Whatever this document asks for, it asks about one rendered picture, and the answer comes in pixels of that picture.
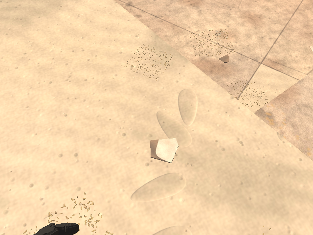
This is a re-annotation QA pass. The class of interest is left robot hand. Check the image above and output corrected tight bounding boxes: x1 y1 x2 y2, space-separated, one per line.
33 223 79 235

